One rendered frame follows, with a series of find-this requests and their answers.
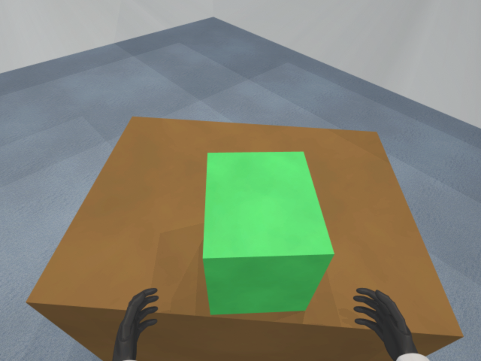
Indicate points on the pedestal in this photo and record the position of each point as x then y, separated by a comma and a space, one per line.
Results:
141, 226

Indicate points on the right robot hand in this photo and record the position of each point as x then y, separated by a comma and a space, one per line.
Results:
390, 325

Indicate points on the left robot hand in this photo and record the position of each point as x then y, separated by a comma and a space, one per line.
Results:
125, 347

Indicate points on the carton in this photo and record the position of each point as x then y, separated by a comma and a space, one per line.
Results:
266, 245

